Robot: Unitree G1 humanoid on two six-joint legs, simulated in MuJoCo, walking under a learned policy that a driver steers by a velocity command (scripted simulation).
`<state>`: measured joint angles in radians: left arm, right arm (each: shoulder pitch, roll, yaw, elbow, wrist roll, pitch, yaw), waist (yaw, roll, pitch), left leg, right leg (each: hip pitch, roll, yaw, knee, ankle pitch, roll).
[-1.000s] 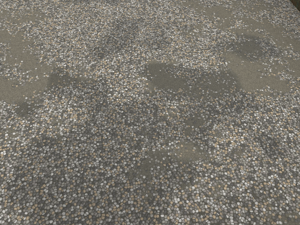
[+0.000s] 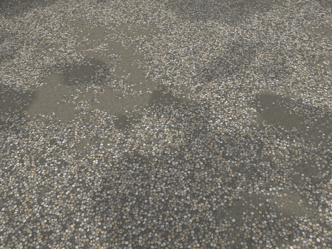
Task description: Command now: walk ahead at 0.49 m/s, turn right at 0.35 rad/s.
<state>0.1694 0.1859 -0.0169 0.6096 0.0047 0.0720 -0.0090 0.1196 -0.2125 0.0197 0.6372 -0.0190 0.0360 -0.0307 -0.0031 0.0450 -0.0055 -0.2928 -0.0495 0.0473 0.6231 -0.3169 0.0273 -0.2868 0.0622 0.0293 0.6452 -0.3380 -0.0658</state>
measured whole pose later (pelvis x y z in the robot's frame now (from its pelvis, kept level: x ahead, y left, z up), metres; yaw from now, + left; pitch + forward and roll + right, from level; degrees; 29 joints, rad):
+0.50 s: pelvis +0.02 +0.01 -0.01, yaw -13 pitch -1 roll +1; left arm 0.10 0.21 -0.02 0.55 -0.01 0.10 0.00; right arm 0.11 -0.19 0.02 0.58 -0.04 0.03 -0.01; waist 0.01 0.03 0.02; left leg -0.27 0.01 0.16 0.68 -0.39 0.04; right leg -0.31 0.16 0.22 0.73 -0.37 -0.05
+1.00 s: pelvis +0.00 +0.03 +0.00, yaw -17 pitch -2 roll +0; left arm 0.18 0.17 -0.04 0.60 0.00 0.06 0.00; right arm 0.12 -0.17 0.01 0.58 -0.04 0.05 -0.01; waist 0.01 0.01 0.00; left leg -0.26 0.03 0.21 0.65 -0.36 0.06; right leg -0.32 0.17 0.27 0.67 -0.30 -0.02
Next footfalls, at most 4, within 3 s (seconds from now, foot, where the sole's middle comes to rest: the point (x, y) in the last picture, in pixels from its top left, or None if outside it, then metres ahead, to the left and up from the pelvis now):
none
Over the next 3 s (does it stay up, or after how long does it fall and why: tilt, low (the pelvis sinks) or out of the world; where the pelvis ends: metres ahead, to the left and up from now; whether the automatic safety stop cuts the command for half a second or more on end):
stays up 0.03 0.05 0.00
